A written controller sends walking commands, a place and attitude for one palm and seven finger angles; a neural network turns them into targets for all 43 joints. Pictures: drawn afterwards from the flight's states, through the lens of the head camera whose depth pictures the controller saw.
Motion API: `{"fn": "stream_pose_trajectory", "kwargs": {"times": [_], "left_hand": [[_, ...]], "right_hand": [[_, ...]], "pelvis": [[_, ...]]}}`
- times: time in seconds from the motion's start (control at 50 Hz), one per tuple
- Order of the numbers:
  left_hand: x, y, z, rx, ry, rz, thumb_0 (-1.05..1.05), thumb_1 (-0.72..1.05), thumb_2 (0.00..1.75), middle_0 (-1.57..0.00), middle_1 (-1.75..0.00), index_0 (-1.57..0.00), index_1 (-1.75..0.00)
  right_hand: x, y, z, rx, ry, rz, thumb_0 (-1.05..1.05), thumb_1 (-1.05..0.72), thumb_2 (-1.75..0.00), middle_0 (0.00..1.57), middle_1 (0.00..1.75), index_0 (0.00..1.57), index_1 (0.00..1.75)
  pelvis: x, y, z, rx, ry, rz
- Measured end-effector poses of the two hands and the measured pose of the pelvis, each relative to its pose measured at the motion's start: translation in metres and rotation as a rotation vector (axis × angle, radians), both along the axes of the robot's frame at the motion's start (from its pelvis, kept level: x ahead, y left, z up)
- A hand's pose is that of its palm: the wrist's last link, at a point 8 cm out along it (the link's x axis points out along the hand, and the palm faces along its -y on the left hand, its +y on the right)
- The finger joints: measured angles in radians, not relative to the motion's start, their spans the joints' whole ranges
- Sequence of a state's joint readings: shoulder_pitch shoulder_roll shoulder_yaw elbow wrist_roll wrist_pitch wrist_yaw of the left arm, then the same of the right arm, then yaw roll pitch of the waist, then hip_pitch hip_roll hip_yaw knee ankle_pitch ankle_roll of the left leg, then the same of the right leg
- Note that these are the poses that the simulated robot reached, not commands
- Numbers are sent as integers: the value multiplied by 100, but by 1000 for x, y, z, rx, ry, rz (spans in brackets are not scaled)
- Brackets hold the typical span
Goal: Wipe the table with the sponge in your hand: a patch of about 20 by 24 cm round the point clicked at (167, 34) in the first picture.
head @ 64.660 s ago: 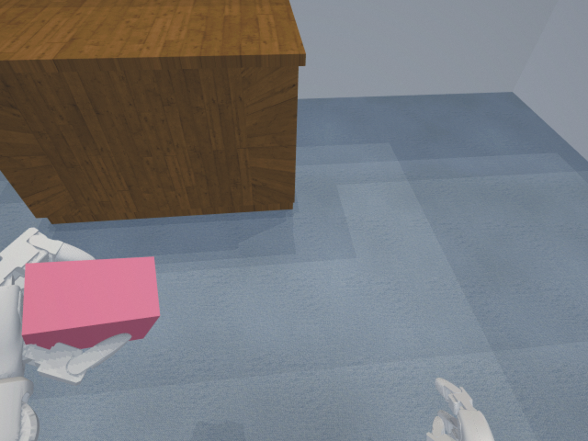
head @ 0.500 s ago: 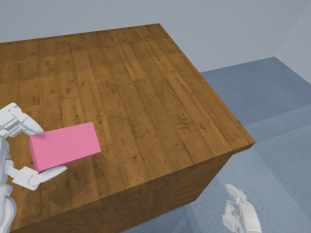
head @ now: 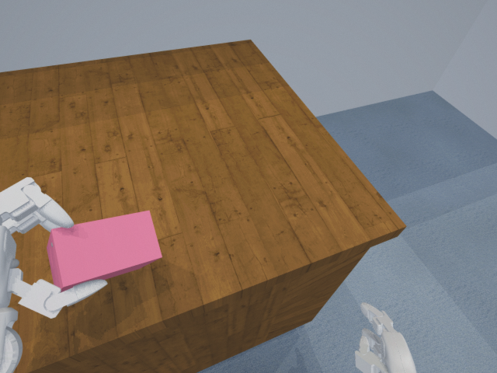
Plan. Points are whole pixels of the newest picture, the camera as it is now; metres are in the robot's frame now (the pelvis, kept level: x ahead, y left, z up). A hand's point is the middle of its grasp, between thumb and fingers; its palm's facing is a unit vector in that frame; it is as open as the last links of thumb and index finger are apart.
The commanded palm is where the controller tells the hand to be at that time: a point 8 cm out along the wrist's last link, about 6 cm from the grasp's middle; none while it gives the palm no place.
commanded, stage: look again from close up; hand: left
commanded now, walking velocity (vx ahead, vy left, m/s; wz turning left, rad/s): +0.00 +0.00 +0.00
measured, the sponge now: (116, 248) +0.24 +0.20 +0.11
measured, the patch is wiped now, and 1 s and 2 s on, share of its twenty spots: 0.90 0.90 0.90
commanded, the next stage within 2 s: turn the palm down, sponge in hand in 0.24 s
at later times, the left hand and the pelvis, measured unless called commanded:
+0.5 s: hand out of the picture +0.24 +0.30 +0.21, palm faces +0.45 -0.77 -0.45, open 9.9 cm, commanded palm +0.15 +0.29 +0.18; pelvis -0.01 +0.01 -0.01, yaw +1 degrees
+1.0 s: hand (56, 257) +0.20 +0.23 +0.17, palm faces +0.27 -0.54 -0.80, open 9.8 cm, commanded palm +0.15 +0.26 +0.21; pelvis -0.03 -0.06 -0.02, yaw +2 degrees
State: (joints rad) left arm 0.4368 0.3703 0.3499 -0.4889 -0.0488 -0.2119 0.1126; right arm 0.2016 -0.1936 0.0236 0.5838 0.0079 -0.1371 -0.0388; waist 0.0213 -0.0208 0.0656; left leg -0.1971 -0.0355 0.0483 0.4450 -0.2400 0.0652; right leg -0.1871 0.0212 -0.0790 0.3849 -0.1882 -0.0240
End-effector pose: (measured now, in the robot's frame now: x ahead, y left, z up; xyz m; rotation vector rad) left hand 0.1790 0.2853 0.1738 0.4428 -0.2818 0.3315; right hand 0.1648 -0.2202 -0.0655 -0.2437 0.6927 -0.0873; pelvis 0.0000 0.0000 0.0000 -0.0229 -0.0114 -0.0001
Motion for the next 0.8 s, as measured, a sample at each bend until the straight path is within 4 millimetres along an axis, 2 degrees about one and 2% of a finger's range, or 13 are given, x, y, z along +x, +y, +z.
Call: {"fn": "stream_pose_trajectory", "kwargs": {"times": [0.16, 0.26, 0.34, 0.38, 0.42, 0.46, 0.5, 0.54, 0.6, 0.66, 0.72, 0.8], "left_hand": [[-2, 10, -15, -19, 68, 25, 0, -60, 93, -85, -150, -87, -150], [-5, 10, -13, -24, 50, 13, 0, -60, 93, -85, -150, -87, -150], [-7, 9, -4, -3, 14, 1, 0, -60, 93, -85, -150, -87, -150], [1, 15, 15, 145, -23, -22, 0, -61, 93, -86, -150, -88, -150], [12, 32, 36, 233, -43, 22, 0, -61, 92, -86, -150, -89, -150], [17, 47, 49, 178, -34, 77, 0, -61, 92, -86, -150, -89, -150], [16, 52, 50, 88, 13, 102, 0, -60, 91, -86, -150, -88, -150], [10, 41, 42, 75, 104, 92, 0, -59, 91, -85, -151, -88, -151], [-5, 11, 20, 143, 248, 34, 0, -58, 90, -85, -151, -87, -151], [-24, -14, 1, 169, 298, -21, 0, -58, 90, -85, -151, -88, -151], [-39, -20, 1, 201, 222, 23, 0, -59, 90, -86, -151, -89, -151], [-48, -10, 20, 283, 113, 199, 0, -60, 90, -87, -150, -90, -150]], "right_hand": [[-6, 4, 1, 0, 4, -9, 1, -90, -90, 20, 30, 20, 30], [-7, 5, 2, -15, 8, 3, 1, -90, -90, 20, 30, 20, 30], [-4, 7, 2, -17, 0, 9, 1, -90, -90, 20, 30, 20, 30], [-4, 11, 0, -42, 2, 51, 1, -90, -90, 20, 30, 20, 29], [-2, 12, -8, -44, 27, 110, 1, -90, -90, 20, 30, 20, 29], [2, 11, -13, -20, 32, 113, 1, -90, -90, 20, 30, 20, 30], [6, 8, -15, 14, 6, 89, 1, -90, -90, 20, 30, 21, 30], [10, 5, -15, 41, -26, 73, 1, -90, -90, 20, 30, 21, 30], [17, 3, -12, 60, -62, 76, 1, -90, -90, 20, 30, 21, 30], [21, 0, -10, 51, -85, 88, 1, -90, -90, 20, 30, 20, 30], [23, -3, -9, 28, -90, 116, 1, -90, -90, 20, 30, 20, 29], [22, -8, -15, 23, -74, 148, 1, -90, -90, 20, 30, 20, 29]], "pelvis": [[-3, 4, 0, -1, 2, 0], [-4, 6, 0, -2, -1, 7], [-5, 8, 0, -2, -4, 10], [-7, 7, -3, -1, -12, 37], [-9, 5, -6, 13, -6, 46], [-11, 5, -7, 19, -3, 29], [-11, 5, -8, 22, -8, 13], [-12, 5, -8, 23, -12, 8], [-15, 3, -10, 27, -20, 2], [-20, -5, -12, 34, -18, 10], [-26, -18, -15, 39, -21, 23], [-31, -34, -17, 37, -26, 50]]}}
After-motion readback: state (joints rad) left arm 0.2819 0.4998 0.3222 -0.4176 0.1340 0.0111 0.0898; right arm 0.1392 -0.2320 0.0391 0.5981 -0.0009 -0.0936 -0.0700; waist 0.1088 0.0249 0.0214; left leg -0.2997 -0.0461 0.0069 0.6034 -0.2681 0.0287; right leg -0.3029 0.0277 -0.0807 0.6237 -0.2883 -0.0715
